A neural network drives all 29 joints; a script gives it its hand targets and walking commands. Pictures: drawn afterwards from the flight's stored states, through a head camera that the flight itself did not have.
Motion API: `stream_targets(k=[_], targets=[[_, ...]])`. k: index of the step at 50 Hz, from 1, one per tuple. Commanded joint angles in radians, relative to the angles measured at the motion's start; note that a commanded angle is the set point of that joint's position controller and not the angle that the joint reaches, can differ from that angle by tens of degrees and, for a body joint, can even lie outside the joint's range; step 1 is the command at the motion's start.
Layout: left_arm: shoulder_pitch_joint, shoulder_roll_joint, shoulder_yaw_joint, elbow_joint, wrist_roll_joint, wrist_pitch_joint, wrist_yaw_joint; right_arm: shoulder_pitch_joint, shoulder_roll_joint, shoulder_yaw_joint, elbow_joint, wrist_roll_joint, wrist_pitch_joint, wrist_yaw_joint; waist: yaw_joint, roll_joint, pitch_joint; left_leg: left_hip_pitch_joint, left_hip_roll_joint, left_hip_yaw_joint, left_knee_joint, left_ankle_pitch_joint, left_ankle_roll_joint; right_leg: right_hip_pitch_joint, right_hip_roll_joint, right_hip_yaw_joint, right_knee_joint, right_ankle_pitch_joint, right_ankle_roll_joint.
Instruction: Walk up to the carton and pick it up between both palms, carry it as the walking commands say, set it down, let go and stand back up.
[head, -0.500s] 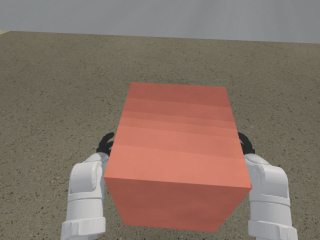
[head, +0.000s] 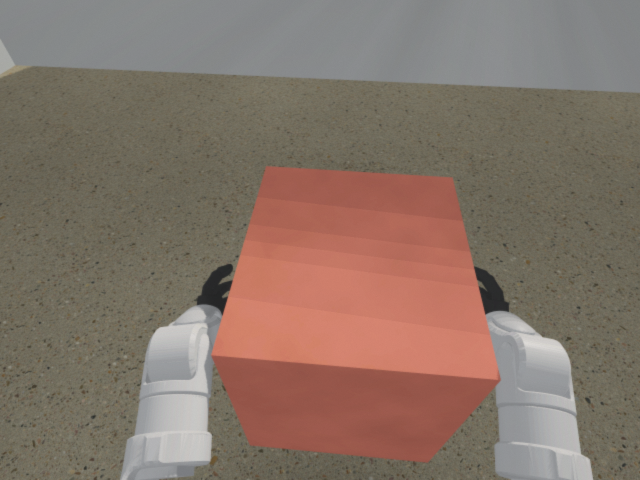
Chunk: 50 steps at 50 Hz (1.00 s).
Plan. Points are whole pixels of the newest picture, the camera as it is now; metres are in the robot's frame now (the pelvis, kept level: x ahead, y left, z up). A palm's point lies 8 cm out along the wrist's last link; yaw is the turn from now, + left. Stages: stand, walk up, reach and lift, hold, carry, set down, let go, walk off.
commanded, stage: carry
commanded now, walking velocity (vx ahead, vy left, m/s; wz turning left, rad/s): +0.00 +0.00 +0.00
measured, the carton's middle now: (347, 316) +0.34 +0.00 +0.01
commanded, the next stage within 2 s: hold in 0.26 s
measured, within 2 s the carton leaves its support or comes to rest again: neither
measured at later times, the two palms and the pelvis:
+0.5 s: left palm (206, 364) +0.26 +0.18 +0.02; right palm (482, 359) +0.28 -0.17 +0.01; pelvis +0.01 -0.01 +0.01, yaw +4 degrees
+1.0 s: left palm (237, 336) +0.32 +0.15 -0.01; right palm (481, 322) +0.35 -0.20 -0.01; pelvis +0.06 -0.07 +0.00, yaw +8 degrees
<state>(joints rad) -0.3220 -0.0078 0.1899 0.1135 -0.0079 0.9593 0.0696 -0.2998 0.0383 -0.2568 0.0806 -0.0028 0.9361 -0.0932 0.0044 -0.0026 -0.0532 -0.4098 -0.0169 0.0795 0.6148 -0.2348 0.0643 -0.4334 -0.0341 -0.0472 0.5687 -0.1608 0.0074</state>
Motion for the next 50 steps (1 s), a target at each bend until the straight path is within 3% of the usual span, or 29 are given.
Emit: stream_targets(k=[1,3,5,6,7,8,9,11,12,13,14,15,16,18,20,22,25,26,27,29,32,34,37,38,39,40,42,47,50], targets=[[-0.696,-0.907,-0.659,-0.248,-0.239,-0.062,-0.218,-0.645,0.833,0.722,-0.185,0.258,-0.028,0.258,-0.003,0.016,-0.454,0.132,0.148,-0.154,-0.161,0.033,0.008,0.199,-0.079,0.078,-0.064,-0.008,-0.052],[-0.728,-0.908,-0.681,-0.279,-0.259,-0.069,-0.216,-0.685,0.828,0.748,-0.227,0.277,-0.035,0.254,-0.002,0.008,-0.457,0.137,0.146,-0.155,-0.161,0.038,0.008,0.200,-0.076,0.075,-0.065,-0.016,-0.053],[-0.776,-0.884,-0.664,-0.250,-0.249,-0.073,-0.211,-0.723,0.814,0.731,-0.195,0.266,-0.039,0.248,-0.003,0.008,-0.456,0.136,0.148,-0.157,-0.160,0.050,0.012,0.204,-0.076,0.074,-0.061,-0.008,-0.054],[-0.729,-0.908,-0.699,-0.309,-0.271,-0.061,-0.209,-0.673,0.833,0.761,-0.249,0.290,-0.026,0.247,-0.003,0.010,-0.457,0.139,0.150,-0.160,-0.166,0.033,0.011,0.206,-0.075,0.073,-0.064,-0.026,-0.054],[-0.783,-0.871,-0.658,-0.246,-0.248,-0.071,-0.207,-0.726,0.801,0.725,-0.186,0.264,-0.036,0.246,-0.003,0.023,-0.458,0.140,0.148,-0.158,-0.161,0.037,0.014,0.205,-0.077,0.079,-0.065,-0.010,-0.056],[-0.699,-0.897,-0.694,-0.299,-0.266,-0.062,-0.208,-0.647,0.825,0.756,-0.243,0.283,-0.026,0.246,-0.002,0.016,-0.461,0.148,0.146,-0.153,-0.160,0.045,0.012,0.205,-0.077,0.077,-0.064,-0.005,-0.055],[-0.786,-0.879,-0.693,-0.306,-0.278,-0.063,-0.205,-0.735,0.806,0.764,-0.254,0.293,-0.029,0.242,-0.004,0.011,-0.463,0.151,0.146,-0.151,-0.151,0.068,0.015,0.208,-0.076,0.076,-0.061,0.015,-0.056],[-0.713,-0.886,-0.691,-0.294,-0.271,-0.047,-0.205,-0.664,0.811,0.760,-0.247,0.287,-0.011,0.241,-0.004,0.002,-0.473,0.162,0.146,-0.147,-0.148,0.073,0.016,0.211,-0.078,0.079,-0.060,0.011,-0.057],[-0.762,-0.871,-0.685,-0.282,-0.273,-0.052,-0.203,-0.709,0.795,0.755,-0.232,0.287,-0.016,0.240,-0.004,0.006,-0.471,0.159,0.148,-0.152,-0.149,0.086,0.017,0.212,-0.074,0.075,-0.054,0.015,-0.056],[-0.667,-0.888,-0.684,-0.279,-0.264,-0.044,-0.205,-0.620,0.815,0.752,-0.230,0.281,-0.008,0.241,-0.003,0.009,-0.469,0.155,0.145,-0.149,-0.153,0.076,0.014,0.215,-0.075,0.076,-0.059,0.006,-0.056],[-0.078,-0.934,-0.372,0.177,0.003,-0.107,-0.206,-0.103,0.741,0.518,0.246,0.009,-0.067,0.279,0.105,0.089,-0.230,0.156,0.021,-0.264,-0.272,0.015,-0.033,0.269,0.112,0.113,-0.082,-0.074,-0.072],[-0.226,-0.949,-0.462,0.028,-0.006,-0.210,-0.219,-0.184,0.724,0.511,0.115,-0.022,-0.177,0.303,0.021,0.116,-0.259,0.183,0.045,-0.306,-0.319,-0.032,-0.056,0.373,0.121,0.127,-0.074,0.010,-0.068],[-0.322,-0.989,-0.507,-0.028,-0.032,-0.258,-0.233,-0.280,0.773,0.544,0.063,-0.002,-0.220,0.319,0.007,0.141,-0.309,0.187,0.061,-0.315,-0.328,0.032,-0.059,0.424,0.130,0.129,-0.043,0.104,-0.063],[-0.503,-1.026,-0.621,-0.158,-0.101,-0.311,-0.259,-0.447,0.828,0.659,-0.115,0.052,-0.276,0.331,-0.001,0.115,-0.382,0.195,0.040,-0.272,-0.300,0.150,-0.051,0.458,0.121,0.150,-0.036,0.185,-0.060],[-0.669,-1.019,-0.706,-0.211,-0.150,-0.343,-0.262,-0.623,0.833,0.739,-0.191,0.103,-0.305,0.331,-0.018,0.096,-0.415,0.236,0.022,-0.262,-0.276,0.104,-0.044,0.368,0.109,0.151,-0.050,0.111,-0.048],[-0.808,-0.998,-0.773,-0.211,-0.196,-0.358,-0.259,-0.712,0.818,0.755,-0.197,0.106,-0.321,0.324,-0.060,0.043,-0.411,0.223,0.035,-0.309,-0.280,-0.080,-0.035,0.323,0.102,0.144,-0.049,0.001,-0.037],[-0.839,-0.944,-0.762,-0.176,-0.212,-0.365,-0.253,-0.711,0.819,0.763,-0.140,0.098,-0.307,0.321,-0.050,0.005,-0.384,0.125,0.041,-0.345,-0.305,-0.306,-0.003,0.378,0.107,0.118,-0.003,-0.068,-0.016],[-0.859,-1.009,-0.739,-0.082,-0.235,-0.372,-0.275,-0.748,0.782,0.760,-0.149,0.092,-0.296,0.304,-0.171,-0.059,-0.287,0.094,0.020,-0.307,-0.248,-0.297,-0.015,0.338,0.125,0.100,0.045,-0.095,-0.021],[-0.837,-0.998,-0.687,-0.018,-0.211,-0.370,-0.290,-0.765,0.798,0.754,-0.097,0.081,-0.281,0.301,-0.134,-0.052,-0.269,0.101,0.014,-0.302,-0.240,-0.317,-0.016,0.315,0.116,0.109,0.032,-0.162,-0.021],[-0.796,-1.001,-0.607,0.101,-0.169,-0.351,-0.315,-0.717,0.804,0.690,0.013,0.043,-0.248,0.308,-0.168,-0.037,-0.240,0.104,0.016,-0.296,-0.240,-0.389,-0.015,0.291,0.116,0.104,0.014,-0.254,-0.020],[-0.789,-0.952,-0.467,0.228,-0.077,-0.355,-0.343,-0.635,0.874,0.566,0.214,0.006,-0.224,0.326,-0.130,-0.012,-0.216,0.098,0.003,-0.246,-0.228,-0.396,-0.011,0.294,0.102,0.121,-0.043,-0.317,-0.025],[-0.742,-0.909,-0.380,0.264,-0.031,-0.367,-0.350,-0.615,0.947,0.549,0.281,0.025,-0.227,0.334,-0.037,-0.044,-0.212,0.114,-0.023,-0.191,-0.203,-0.266,-0.008,0.319,0.085,0.150,-0.099,-0.301,-0.026],[-0.732,-0.830,-0.257,0.335,0.034,-0.395,-0.361,-0.665,1.012,0.515,0.363,0.042,-0.257,0.332,0.052,-0.100,-0.153,0.106,-0.056,-0.136,-0.160,-0.152,0.007,0.322,0.054,0.204,-0.173,-0.357,-0.022],[-0.735,-0.823,-0.266,0.328,0.029,-0.411,-0.367,-0.684,1.042,0.526,0.347,0.055,-0.282,0.326,0.060,-0.112,-0.151,0.133,-0.064,-0.135,-0.143,-0.102,0.008,0.311,0.042,0.226,-0.184,-0.326,-0.017],[-0.727,-0.810,-0.261,0.328,0.038,-0.425,-0.372,-0.717,1.065,0.550,0.331,0.071,-0.303,0.321,0.091,-0.110,-0.165,0.144,-0.069,-0.133,-0.131,-0.069,0.007,0.307,0.030,0.246,-0.189,-0.311,-0.010],[-0.750,-0.818,-0.284,0.318,0.030,-0.440,-0.378,-0.726,1.071,0.552,0.318,0.076,-0.327,0.317,0.071,-0.096,-0.176,0.159,-0.068,-0.136,-0.123,-0.043,0.007,0.296,0.030,0.249,-0.184,-0.269,-0.007],[-0.723,-0.829,-0.311,0.315,0.032,-0.464,-0.394,-0.733,1.076,0.585,0.283,0.087,-0.369,0.304,0.069,-0.068,-0.203,0.151,-0.062,-0.146,-0.100,0.016,0.009,0.314,0.015,0.266,-0.168,-0.167,0.007],[-0.598,-0.840,-0.428,0.228,0.019,-0.524,-0.423,-0.518,1.040,0.608,0.207,0.064,-0.444,0.248,-0.039,0.004,-0.329,0.062,-0.050,-0.175,-0.082,0.118,-0.004,0.496,0.002,0.260,-0.080,0.380,0.036],[-0.512,-0.805,-0.460,0.204,0.015,-0.569,-0.425,-0.390,1.000,0.600,0.186,0.042,-0.491,0.219,-0.073,0.005,-0.385,-0.018,-0.051,-0.188,-0.067,0.147,-0.011,0.556,-0.002,0.253,-0.019,0.631,0.049]])
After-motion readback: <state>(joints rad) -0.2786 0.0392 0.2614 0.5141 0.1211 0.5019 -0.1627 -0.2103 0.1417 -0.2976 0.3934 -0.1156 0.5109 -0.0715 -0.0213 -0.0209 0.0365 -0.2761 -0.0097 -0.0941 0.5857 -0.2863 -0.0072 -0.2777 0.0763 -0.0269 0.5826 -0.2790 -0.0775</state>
